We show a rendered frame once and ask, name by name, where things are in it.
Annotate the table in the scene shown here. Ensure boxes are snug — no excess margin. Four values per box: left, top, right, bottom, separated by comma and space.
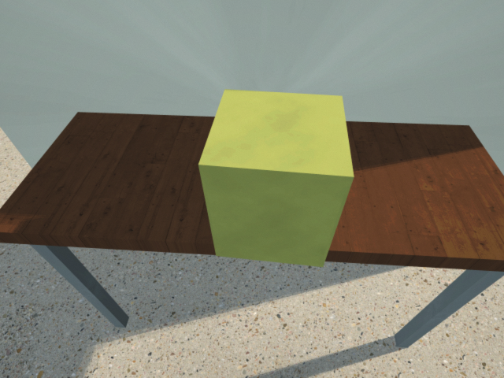
0, 112, 504, 348

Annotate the carton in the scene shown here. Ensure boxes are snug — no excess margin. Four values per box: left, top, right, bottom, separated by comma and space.
198, 89, 354, 267

